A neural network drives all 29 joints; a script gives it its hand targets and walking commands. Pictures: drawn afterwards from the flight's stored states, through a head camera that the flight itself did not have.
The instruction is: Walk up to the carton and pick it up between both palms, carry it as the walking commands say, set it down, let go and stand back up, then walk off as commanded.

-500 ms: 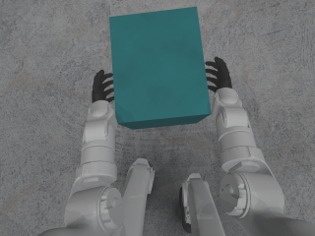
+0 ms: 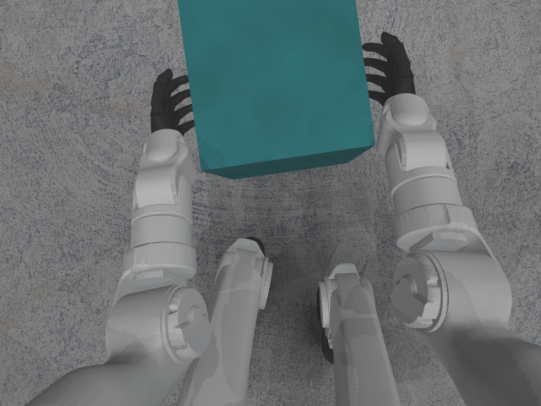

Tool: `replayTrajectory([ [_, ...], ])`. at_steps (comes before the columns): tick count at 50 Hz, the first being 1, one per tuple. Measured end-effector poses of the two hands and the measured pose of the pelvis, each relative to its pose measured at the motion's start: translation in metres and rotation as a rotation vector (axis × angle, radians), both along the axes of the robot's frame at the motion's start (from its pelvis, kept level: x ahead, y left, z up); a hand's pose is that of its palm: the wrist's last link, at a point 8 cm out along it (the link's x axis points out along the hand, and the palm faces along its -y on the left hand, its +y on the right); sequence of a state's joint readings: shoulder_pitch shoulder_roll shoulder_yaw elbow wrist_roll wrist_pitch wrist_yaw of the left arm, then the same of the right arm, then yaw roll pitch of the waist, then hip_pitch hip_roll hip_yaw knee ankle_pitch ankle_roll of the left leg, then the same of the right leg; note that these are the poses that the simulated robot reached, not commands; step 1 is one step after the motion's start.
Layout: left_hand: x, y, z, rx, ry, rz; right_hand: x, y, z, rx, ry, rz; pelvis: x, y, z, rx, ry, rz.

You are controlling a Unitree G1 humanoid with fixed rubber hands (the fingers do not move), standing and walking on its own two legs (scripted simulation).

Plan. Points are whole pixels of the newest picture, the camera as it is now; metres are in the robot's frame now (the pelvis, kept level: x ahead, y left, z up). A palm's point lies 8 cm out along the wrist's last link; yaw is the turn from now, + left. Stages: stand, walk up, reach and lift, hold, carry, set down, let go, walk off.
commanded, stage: set down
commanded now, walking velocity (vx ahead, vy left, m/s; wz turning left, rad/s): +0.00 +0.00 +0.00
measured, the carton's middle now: (276, 81) +0.55 +0.10 -0.20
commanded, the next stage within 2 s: none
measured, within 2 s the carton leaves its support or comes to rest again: rests again in 1.92 s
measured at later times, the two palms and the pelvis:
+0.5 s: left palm (191, 128) +0.46 +0.23 -0.20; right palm (382, 98) +0.55 -0.07 -0.19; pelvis -0.01 +0.00 -0.06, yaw -1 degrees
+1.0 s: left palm (196, 136) +0.47 +0.25 -0.30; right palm (354, 105) +0.57 -0.04 -0.29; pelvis -0.03 +0.00 -0.11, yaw +0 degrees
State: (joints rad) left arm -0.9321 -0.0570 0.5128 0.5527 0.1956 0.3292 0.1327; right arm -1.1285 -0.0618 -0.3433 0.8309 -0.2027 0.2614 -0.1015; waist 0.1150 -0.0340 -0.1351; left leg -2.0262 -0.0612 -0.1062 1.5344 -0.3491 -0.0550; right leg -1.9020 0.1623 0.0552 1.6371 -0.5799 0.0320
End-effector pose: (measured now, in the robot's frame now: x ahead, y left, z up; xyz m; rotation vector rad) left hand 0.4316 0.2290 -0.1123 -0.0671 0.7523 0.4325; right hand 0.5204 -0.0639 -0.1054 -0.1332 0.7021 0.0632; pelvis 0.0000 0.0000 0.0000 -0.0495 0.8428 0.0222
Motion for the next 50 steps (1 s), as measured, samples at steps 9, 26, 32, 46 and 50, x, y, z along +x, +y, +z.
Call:
replayTrajectory([
  [9,0.012,-0.006,-0.029,-0.013,-0.015,-0.006,0.014,-0.004,-0.018,-0.03,-0.022,0.002,-0.01,-0.002,-0.026,-0.005,-0.01,0.0],
  [26,0.028,-0.002,-0.09,-0.002,0.029,-0.035,0.029,-0.003,-0.088,-0.035,0.018,0.017,-0.014,-0.004,-0.066,0.005,0.005,-0.024],
  [32,0.034,-0.002,-0.119,-0.001,0.015,-0.04,0.035,-0.003,-0.116,-0.033,0.005,0.018,-0.017,-0.004,-0.076,0.007,-0.045,-0.031],
  [46,0.033,0.023,-0.179,0.003,0.02,0.014,0.047,0.026,-0.176,-0.02,0.011,0.066,-0.03,-0.006,-0.107,0.02,-0.237,-0.034],
  [50,0.033,0.019,-0.184,0.01,0.044,0.003,0.046,0.022,-0.18,-0.042,0.027,0.073,-0.03,-0.005,-0.112,0.028,-0.247,-0.034],
])
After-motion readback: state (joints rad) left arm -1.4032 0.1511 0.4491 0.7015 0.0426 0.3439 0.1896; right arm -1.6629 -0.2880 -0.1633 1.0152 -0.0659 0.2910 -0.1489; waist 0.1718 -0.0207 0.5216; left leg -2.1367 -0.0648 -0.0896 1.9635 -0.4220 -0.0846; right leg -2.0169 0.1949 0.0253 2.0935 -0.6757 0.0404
